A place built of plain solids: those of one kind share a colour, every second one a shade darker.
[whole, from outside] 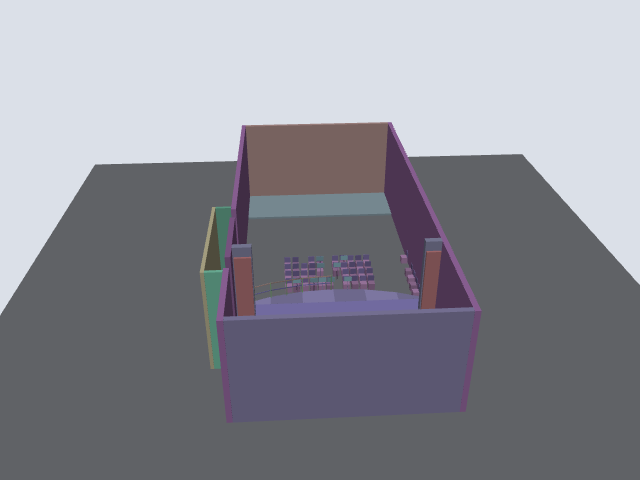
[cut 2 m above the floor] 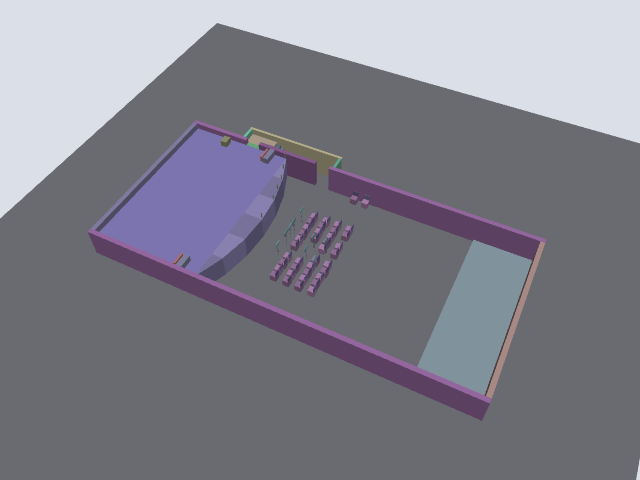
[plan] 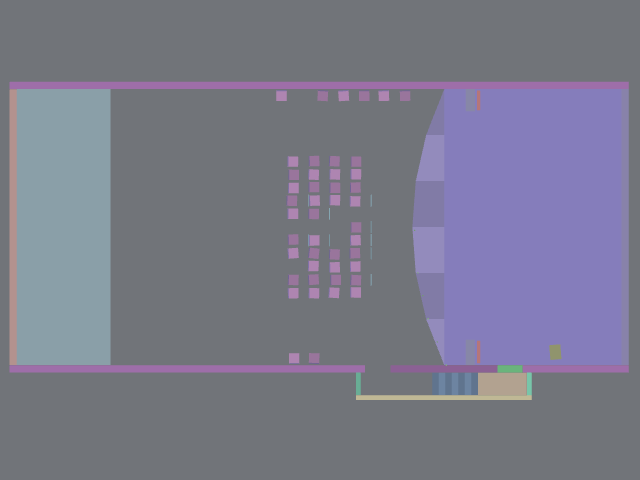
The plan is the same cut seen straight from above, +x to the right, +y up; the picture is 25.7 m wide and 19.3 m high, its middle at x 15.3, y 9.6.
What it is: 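A parish, school or music hall with a timber stage behind a plastered proscenium wall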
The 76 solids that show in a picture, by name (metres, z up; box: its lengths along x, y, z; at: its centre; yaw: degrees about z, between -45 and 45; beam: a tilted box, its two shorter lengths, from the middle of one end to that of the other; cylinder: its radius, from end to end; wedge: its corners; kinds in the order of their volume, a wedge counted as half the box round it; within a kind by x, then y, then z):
{
 "boards_main_1": {"box": [7.12, 11.1, 1.63], "at": [23.86, 10.12, 0.76]},
 "wall_side_1": {"box": [14.3, 0.3, 6.18], "at": [9.96, 4.42, 3.04]},
 "wall_side_2": {"box": [24.91, 0.3, 6.18], "at": [15.26, 15.82, 3.04]},
 "wall_side_3": {"box": [4.3, 0.3, 6.18], "at": [20.28, 4.42, 3.04]},
 "wall_side_4": {"box": [4.27, 0.3, 6.18], "at": [25.58, 4.42, 3.04]},
 "wall_back_1": {"box": [0.3, 11.1, 6.18], "at": [27.57, 10.12, 3.04]},
 "wall_rear_1": {"box": [0.3, 11.1, 6.18], "at": [2.96, 10.12, 3.04]},
 "boards_fore_1": {"wedge": [[19.01, 10.12, -0.05], [19.01, 10.12, 1.58], [19.15, 8.27, -0.05], [19.15, 8.27, 1.58], [20.3, 8.27, -0.05], [20.3, 8.27, 1.58], [20.3, 10.12, -0.05], [20.3, 10.12, 1.58]]},
 "boards_fore_2": {"wedge": [[19.01, 10.12, -0.05], [19.01, 10.12, 1.58], [19.15, 11.97, -0.05], [19.15, 11.97, 1.58], [20.3, 10.12, -0.05], [20.3, 10.12, 1.58], [20.3, 11.97, -0.05], [20.3, 11.97, 1.58]]},
 "boards_fore_3": {"wedge": [[19.15, 8.27, -0.05], [19.15, 8.27, 1.58], [19.57, 6.42, -0.05], [19.57, 6.42, 1.58], [20.3, 6.42, -0.05], [20.3, 6.42, 1.58], [20.3, 8.27, -0.05], [20.3, 8.27, 1.58]]},
 "boards_fore_4": {"wedge": [[19.15, 11.97, -0.05], [19.15, 11.97, 1.58], [19.57, 13.82, -0.05], [19.57, 13.82, 1.58], [20.3, 11.97, -0.05], [20.3, 11.97, 1.58], [20.3, 13.82, -0.05], [20.3, 13.82, 1.58]]},
 "boards_fore_5": {"wedge": [[19.57, 6.42, -0.05], [19.57, 6.42, 1.58], [20.3, 4.57, -0.05], [20.3, 4.57, -0.05], [20.3, 4.57, 1.58], [20.3, 4.57, 1.58], [20.3, 6.42, -0.05], [20.3, 6.42, 1.58]]},
 "boards_fore_6": {"wedge": [[19.57, 13.82, -0.05], [19.57, 13.82, 1.58], [20.3, 13.82, -0.05], [20.3, 13.82, 1.58], [20.3, 15.67, -0.05], [20.3, 15.67, -0.05], [20.3, 15.67, 1.58], [20.3, 15.67, 1.58]]},
 "wall_pass_out_1": {"box": [7.07, 0.2, 6.18], "at": [20.28, 3.26, 3.04]},
 "floor_rear_1": {"box": [3.77, 11.1, 0.2], "at": [4.99, 10.12, 0.05]},
 "chair_seat_1": {"box": [0.42, 0.42, 0.45], "at": [13.75, 15.4, 0.23]},
 "chair_seat_2": {"box": [0.42, 0.42, 0.45], "at": [14.17, 11.18, 0.23], "yaw": -1.1},
 "chair_seat_3": {"box": [0.42, 0.42, 0.45], "at": [14.21, 10.65, 0.23], "yaw": -0.1},
 "chair_seat_4": {"box": [0.42, 0.42, 0.45], "at": [14.21, 12.75, 0.23], "yaw": -0.7},
 "chair_seat_5": {"box": [0.42, 0.42, 0.45], "at": [14.22, 9.07, 0.23], "yaw": 4.0},
 "chair_seat_6": {"box": [0.42, 0.42, 0.45], "at": [14.22, 9.62, 0.23], "yaw": 1.7},
 "chair_seat_7": {"box": [0.42, 0.42, 0.45], "at": [14.23, 7.46, 0.23], "yaw": 0.7},
 "chair_seat_8": {"box": [0.42, 0.42, 0.45], "at": [14.23, 7.99, 0.23], "yaw": -1.4},
 "chair_seat_9": {"box": [0.42, 0.42, 0.45], "at": [14.24, 11.69, 0.23], "yaw": -0.3},
 "chair_seat_10": {"box": [0.42, 0.42, 0.45], "at": [14.25, 12.22, 0.23], "yaw": -0.8},
 "chair_seat_11": {"box": [0.42, 0.42, 0.45], "at": [14.26, 4.84, 0.23], "yaw": 0.2},
 "chair_seat_12": {"box": [0.42, 0.42, 0.45], "at": [15.04, 8.01, 0.23], "yaw": 3.3},
 "chair_seat_13": {"box": [0.42, 0.42, 0.45], "at": [15.04, 8.55, 0.23], "yaw": -1.2},
 "chair_seat_14": {"box": [0.42, 0.42, 0.45], "at": [15.05, 9.06, 0.23], "yaw": -6.4},
 "chair_seat_15": {"box": [0.42, 0.42, 0.45], "at": [15.05, 10.65, 0.23], "yaw": -1.3},
 "chair_seat_16": {"box": [0.42, 0.42, 0.45], "at": [15.05, 12.23, 0.23], "yaw": -2.5},
 "chair_seat_17": {"box": [0.42, 0.42, 0.45], "at": [15.06, 7.46, 0.23], "yaw": -1.2},
 "chair_seat_18": {"box": [0.42, 0.42, 0.45], "at": [15.06, 11.73, 0.23], "yaw": -0.5},
 "chair_seat_19": {"box": [0.42, 0.42, 0.45], "at": [15.07, 4.84, 0.23], "yaw": -1.8},
 "chair_seat_20": {"box": [0.42, 0.42, 0.45], "at": [15.07, 9.58, 0.23], "yaw": 0.1},
 "chair_seat_21": {"box": [0.42, 0.42, 0.45], "at": [15.07, 12.77, 0.23], "yaw": 1.3},
 "chair_seat_22": {"box": [0.42, 0.42, 0.45], "at": [15.08, 11.18, 0.23], "yaw": 1.6},
 "chair_seat_23": {"box": [0.42, 0.42, 0.45], "at": [15.41, 15.4, 0.23], "yaw": -2.9},
 "chair_seat_24": {"box": [0.42, 0.42, 0.45], "at": [15.87, 7.48, 0.23], "yaw": -3.3},
 "chair_seat_25": {"box": [0.42, 0.42, 0.45], "at": [15.88, 12.77, 0.23], "yaw": -2.6},
 "chair_seat_26": {"box": [0.42, 0.42, 0.45], "at": [15.89, 8.5, 0.23], "yaw": 0.8},
 "chair_seat_27": {"box": [0.42, 0.42, 0.45], "at": [15.89, 9.02, 0.23], "yaw": -2.5},
 "chair_seat_28": {"box": [0.42, 0.42, 0.45], "at": [15.9, 11.2, 0.23], "yaw": -0.8},
 "chair_seat_29": {"box": [0.42, 0.42, 0.45], "at": [15.9, 11.7, 0.23], "yaw": -0.6},
 "chair_seat_30": {"box": [0.42, 0.42, 0.45], "at": [15.9, 12.24, 0.23], "yaw": -1.2},
 "chair_seat_31": {"box": [0.42, 0.42, 0.45], "at": [15.94, 8.0, 0.23], "yaw": 0.9},
 "chair_seat_32": {"box": [0.42, 0.42, 0.45], "at": [16.25, 15.4, 0.23], "yaw": 3.5},
 "chair_seat_33": {"box": [0.42, 0.42, 0.45], "at": [16.71, 9.07, 0.23], "yaw": 1.1},
 "chair_seat_34": {"box": [0.42, 0.42, 0.45], "at": [16.71, 11.15, 0.23], "yaw": -1.0},
 "chair_seat_35": {"box": [0.42, 0.42, 0.45], "at": [16.72, 8.53, 0.23], "yaw": 0.9},
 "chair_seat_36": {"box": [0.42, 0.42, 0.45], "at": [16.72, 11.71, 0.23], "yaw": 1.5},
 "chair_seat_37": {"box": [0.42, 0.42, 0.45], "at": [16.73, 9.59, 0.23], "yaw": 2.2},
 "chair_seat_38": {"box": [0.42, 0.42, 0.45], "at": [16.74, 7.49, 0.23], "yaw": -0.3},
 "chair_seat_39": {"box": [0.42, 0.42, 0.45], "at": [16.74, 7.98, 0.23], "yaw": -2.4},
 "chair_seat_40": {"box": [0.42, 0.42, 0.45], "at": [16.75, 10.11, 0.23]},
 "chair_seat_41": {"box": [0.42, 0.42, 0.45], "at": [16.75, 12.24, 0.23], "yaw": -1.1},
 "chair_seat_42": {"box": [0.42, 0.42, 0.45], "at": [16.75, 12.75, 0.23], "yaw": 0.2},
 "chair_seat_43": {"box": [0.42, 0.42, 0.45], "at": [17.08, 15.4, 0.23], "yaw": 0.7},
 "chair_seat_44": {"box": [0.42, 0.42, 0.45], "at": [17.87, 15.4, 0.23], "yaw": 1.7},
 "chair_seat_45": {"box": [0.42, 0.42, 0.45], "at": [18.72, 15.4, 0.23], "yaw": 1.5},
 "wall_pros_1": {"box": [0.37, 1.02, 4.6], "at": [21.34, 5.08, 3.83]},
 "wall_pros_2": {"box": [0.37, 0.89, 4.6], "at": [21.34, 15.22, 3.83]},
 "boards_pass_1": {"box": [1.97, 0.91, 1.63], "at": [22.63, 3.82, 0.76]},
 "step_1": {"box": [0.53, 0.91, 0.25], "at": [20.07, 3.82, 0.07]},
 "step_2": {"box": [0.53, 0.91, 0.44], "at": [20.34, 3.82, 0.17]},
 "step_3": {"box": [0.53, 0.91, 0.64], "at": [20.6, 3.82, 0.27]},
 "step_4": {"box": [0.53, 0.91, 0.84], "at": [20.86, 3.82, 0.37]},
 "step_5": {"box": [0.53, 0.91, 1.04], "at": [21.12, 3.82, 0.47]},
 "step_6": {"box": [0.53, 0.91, 1.23], "at": [21.39, 3.82, 0.57]},
 "step_7": {"box": [0.53, 0.91, 1.43], "at": [21.65, 3.82, 0.67]},
 "wall_pass_end_1": {"box": [0.2, 0.91, 6.18], "at": [16.84, 3.82, 3.04]},
 "wall_pass_end_2": {"box": [0.2, 0.91, 6.18], "at": [23.72, 3.82, 3.04]},
 "drape_1": {"box": [0.14, 0.91, 4.07], "at": [21.68, 5.1, 3.57]},
 "drape_2": {"box": [0.14, 0.79, 4.07], "at": [21.68, 15.21, 3.57]},
 "boards_sill_1": {"box": [1.01, 0.3, 1.63], "at": [22.94, 4.42, 0.76]},
 "crate_1": {"box": [0.45, 0.6, 0.68], "at": [24.76, 5.09, 1.92], "yaw": 4.9}
}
